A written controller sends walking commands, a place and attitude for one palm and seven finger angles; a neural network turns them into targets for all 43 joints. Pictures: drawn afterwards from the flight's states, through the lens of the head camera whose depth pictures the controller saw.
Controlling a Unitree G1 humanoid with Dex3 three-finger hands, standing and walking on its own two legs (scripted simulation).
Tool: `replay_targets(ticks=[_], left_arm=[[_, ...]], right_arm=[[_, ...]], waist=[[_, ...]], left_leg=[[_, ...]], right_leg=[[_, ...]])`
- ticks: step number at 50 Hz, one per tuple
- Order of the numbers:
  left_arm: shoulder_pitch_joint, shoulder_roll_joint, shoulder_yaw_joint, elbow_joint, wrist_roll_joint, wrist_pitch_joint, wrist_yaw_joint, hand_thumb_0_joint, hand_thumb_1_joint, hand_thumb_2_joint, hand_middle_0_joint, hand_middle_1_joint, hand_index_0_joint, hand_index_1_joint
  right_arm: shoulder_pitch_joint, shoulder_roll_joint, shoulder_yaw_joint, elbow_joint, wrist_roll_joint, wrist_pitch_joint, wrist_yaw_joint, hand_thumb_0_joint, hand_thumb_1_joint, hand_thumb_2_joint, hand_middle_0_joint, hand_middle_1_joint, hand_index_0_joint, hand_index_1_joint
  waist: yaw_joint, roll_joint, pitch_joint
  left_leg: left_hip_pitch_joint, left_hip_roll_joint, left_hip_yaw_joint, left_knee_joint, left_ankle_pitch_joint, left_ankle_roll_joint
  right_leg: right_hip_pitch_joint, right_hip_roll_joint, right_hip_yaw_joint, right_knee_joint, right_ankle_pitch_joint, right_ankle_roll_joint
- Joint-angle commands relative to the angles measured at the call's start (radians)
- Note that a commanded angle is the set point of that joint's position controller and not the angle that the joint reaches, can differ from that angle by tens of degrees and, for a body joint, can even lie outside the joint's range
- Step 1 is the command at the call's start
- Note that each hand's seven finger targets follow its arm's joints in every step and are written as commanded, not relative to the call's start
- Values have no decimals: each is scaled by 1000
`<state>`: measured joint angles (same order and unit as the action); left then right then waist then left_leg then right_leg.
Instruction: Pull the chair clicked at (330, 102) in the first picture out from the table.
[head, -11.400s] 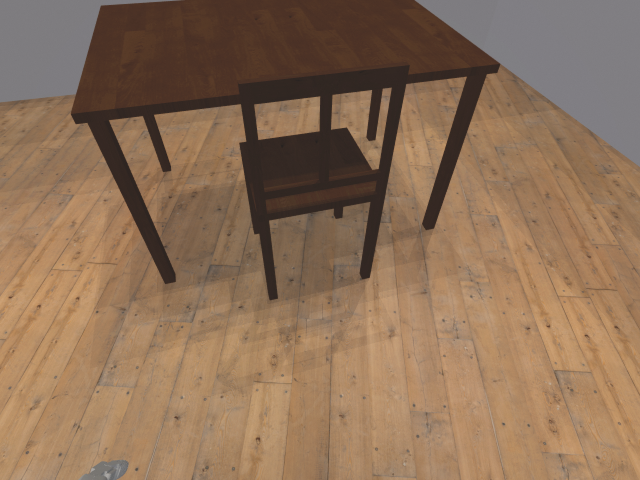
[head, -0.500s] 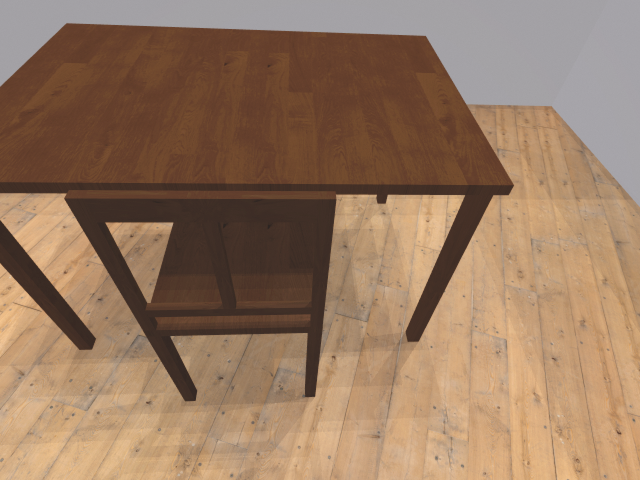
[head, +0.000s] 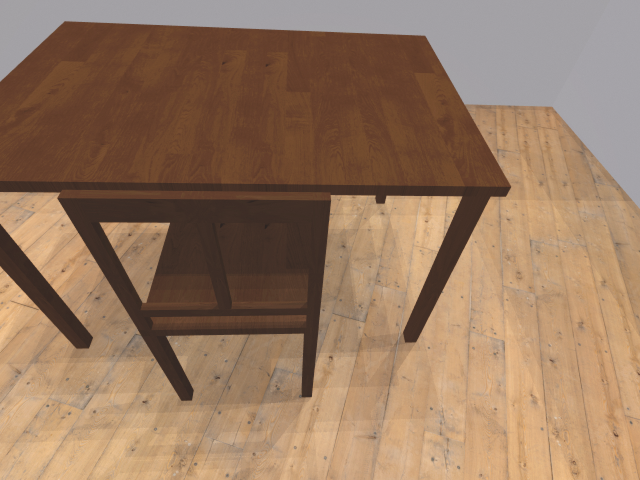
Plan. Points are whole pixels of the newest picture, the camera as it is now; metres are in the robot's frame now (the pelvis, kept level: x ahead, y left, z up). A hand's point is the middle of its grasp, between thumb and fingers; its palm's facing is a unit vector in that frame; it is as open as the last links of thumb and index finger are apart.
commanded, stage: look again from close up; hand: left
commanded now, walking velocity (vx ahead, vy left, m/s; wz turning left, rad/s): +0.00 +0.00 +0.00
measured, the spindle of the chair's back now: (216, 268) +0.48 +0.22 -0.11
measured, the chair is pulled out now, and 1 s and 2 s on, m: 0.00 0.00 0.00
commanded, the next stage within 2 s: shuffle to correct the standing spot in 0.12 s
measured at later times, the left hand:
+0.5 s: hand out of the picture -0.03 +0.16 -0.19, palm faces +0.10 -0.98 -0.17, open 7.4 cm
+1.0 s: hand out of the picture +0.09 +0.20 -0.18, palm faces +0.15 -0.97 -0.20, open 7.4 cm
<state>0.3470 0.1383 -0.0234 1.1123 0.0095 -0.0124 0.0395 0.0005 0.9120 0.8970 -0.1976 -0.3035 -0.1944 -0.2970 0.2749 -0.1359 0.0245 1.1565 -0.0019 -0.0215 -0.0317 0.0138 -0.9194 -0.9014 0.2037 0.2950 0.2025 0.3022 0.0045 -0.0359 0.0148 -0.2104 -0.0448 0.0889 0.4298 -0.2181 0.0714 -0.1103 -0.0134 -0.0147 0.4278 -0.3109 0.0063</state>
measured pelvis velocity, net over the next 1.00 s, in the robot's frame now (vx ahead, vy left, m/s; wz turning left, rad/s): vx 0.07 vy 0.01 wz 0.09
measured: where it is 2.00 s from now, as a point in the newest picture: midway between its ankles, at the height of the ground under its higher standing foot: outside the picture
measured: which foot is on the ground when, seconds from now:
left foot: down 0.00-0.50, up 0.52-0.68, down 0.70-1.00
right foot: down 0.00-0.70, up 0.72-1.00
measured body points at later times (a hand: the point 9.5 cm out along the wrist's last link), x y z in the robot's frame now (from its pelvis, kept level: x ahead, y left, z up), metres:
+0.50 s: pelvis +0.03 -0.01 -0.01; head +0.03 +0.00 +0.44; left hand -0.03 +0.21 -0.17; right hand +0.01 -0.23 -0.17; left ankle +0.01 +0.07 -0.74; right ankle -0.05 -0.12 -0.74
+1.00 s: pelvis +0.07 +0.01 +0.00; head +0.10 +0.03 +0.44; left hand +0.08 +0.25 -0.16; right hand +0.19 -0.20 -0.14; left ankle +0.11 +0.11 -0.74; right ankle +0.07 -0.13 -0.69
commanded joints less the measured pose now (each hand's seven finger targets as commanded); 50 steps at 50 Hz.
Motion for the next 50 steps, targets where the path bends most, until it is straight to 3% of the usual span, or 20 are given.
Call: replay_targets(ticks=[1,11,16,20,22,24,25,27,30,32,33,34,35,36,37,38,40,43,47,50], left_arm=[[97,78,13,-10,4,-9,6,0,900,900,-200,-300,-200,-300],[99,74,15,-5,4,-10,6,0,900,900,-200,-300,-200,-300],[106,79,32,-15,19,1,-9,0,900,900,-200,-300,-200,-300],[120,80,42,-30,24,-1,-19,0,900,900,-200,-300,-200,-300],[149,82,48,-25,22,-9,-19,0,900,900,-200,-300,-200,-300],[191,112,59,-13,19,-17,-14,0,900,900,-200,-300,-200,-300],[226,143,70,-7,18,-20,-8,0,900,900,-200,-300,-200,-300],[291,141,71,11,21,-39,2,0,900,900,-200,-300,-200,-300],[259,127,67,10,34,-44,13,0,900,900,-200,-300,-200,-300],[146,137,61,-21,24,-38,13,0,900,900,-200,-300,-200,-300],[110,145,61,-28,10,-31,13,0,900,900,-200,-300,-200,-300],[118,127,59,-46,-12,-27,9,0,900,900,-200,-300,-200,-300],[123,83,40,-67,-22,-23,15,0,900,900,-200,-300,-200,-300],[133,105,56,-75,-17,-7,23,0,900,900,-200,-300,-200,-300],[91,84,52,-83,-3,-3,26,0,900,900,-200,-300,-200,-300],[83,74,52,-71,3,10,27,0,900,900,-200,-300,-200,-300],[117,50,45,-53,6,27,19,0,900,900,-200,-300,-200,-300],[142,52,52,-60,8,47,13,0,900,900,-200,-300,-200,-300],[69,72,73,-126,16,59,5,0,900,900,-200,-300,-200,-300],[20,69,74,-166,16,49,-1,0,900,900,-200,-300,-200,-300]], right_arm=[[50,-104,-15,-27,-2,-12,-3,0,-900,-900,200,300,200,300],[58,-101,-14,-25,-2,-14,-5,0,-900,-900,200,300,200,300],[69,-132,-33,-32,-12,4,4,0,-900,-900,200,300,200,300],[67,-136,-44,-60,-13,3,7,0,-900,-900,200,300,200,300],[58,-127,-43,-78,-13,-4,7,0,-900,-900,200,300,200,300],[32,-94,-37,-104,-11,-13,12,0,-900,-900,200,300,200,300],[8,-73,-35,-124,-13,-14,15,0,-900,-900,200,300,200,300],[-77,-76,-39,-161,-22,-25,22,0,-900,-900,200,300,200,300],[-106,-54,-36,-176,-9,-23,25,0,-900,-900,200,300,200,300],[21,-43,-27,-142,-5,-22,15,0,-900,-900,200,300,200,300],[165,-69,-29,-91,-7,-26,6,0,-900,-900,200,300,200,300],[248,-159,-46,-76,-17,-30,-8,0,-900,-900,200,300,200,300],[254,-203,-52,-76,0,-26,-20,0,-900,-900,200,300,200,300],[181,-211,-53,-101,4,-12,-15,0,-900,-900,200,300,200,300],[125,-197,-53,-125,-2,-13,-11,0,-900,-900,200,300,200,300],[54,-185,-42,-135,-2,-17,-18,0,-900,-900,200,300,200,300],[-23,-138,-35,-153,-4,-12,-21,0,-900,-900,200,300,200,300],[-41,-170,-53,-173,-6,2,-21,0,-900,-900,200,300,200,300],[-65,-181,-78,-212,-17,19,-15,0,-900,-900,200,300,200,300],[-73,-183,-89,-226,-25,23,-10,0,-900,-900,200,300,200,300]], waist=[[0,31,57],[-1,18,57],[2,60,112],[15,72,151],[27,39,131],[45,-82,117],[53,-180,111],[83,-162,120],[61,-76,142],[-33,-60,60],[-93,-36,-27],[-103,142,-107],[-79,263,-143],[-51,163,-132],[-51,97,-29],[-14,143,40],[17,109,102],[20,127,5],[6,146,-19],[-3,180,-32]], left_leg=[[52,145,-153,-93,134,-11],[54,146,-156,-97,150,-11],[-62,167,-237,-161,-315,24],[-160,176,-306,-162,-399,57],[-205,145,-272,-83,-328,51],[-311,52,-128,119,-175,14],[-391,18,-34,256,-149,-6],[-523,52,-25,482,-306,-17],[-514,85,-42,427,-327,-19],[-171,22,18,135,-101,-26],[70,14,8,35,202,-22],[264,222,-244,61,651,72],[257,412,-420,7,1104,199],[169,436,-378,-22,1011,234],[42,403,-294,-52,911,192],[-61,394,-326,-76,796,175],[-127,348,-270,-107,705,148],[-43,331,-219,-88,652,138],[-54,329,-228,-103,438,138],[-45,324,-244,-90,352,129]], right_leg=[[-110,-89,76,-74,139,-31],[-106,-90,71,-72,141,-30],[-145,-60,5,7,-151,-44],[-138,-55,-7,46,-172,-54],[-85,-86,30,14,-167,-68],[36,-177,143,-78,-152,-114],[107,-270,238,-130,-47,-152],[201,-377,304,-138,390,-231],[213,-349,169,-37,777,-219],[66,-232,3,126,945,-127],[-29,-172,-40,289,863,-73],[-232,-65,-94,490,440,0],[-277,-7,-37,650,-281,18],[-241,-23,32,701,-329,-2],[-238,-33,26,696,-302,-2],[-235,-60,48,659,-269,6],[-216,-75,34,582,-205,19],[-232,-44,15,559,-139,28],[-271,-22,16,581,-115,24],[-243,-30,7,438,-122,15]])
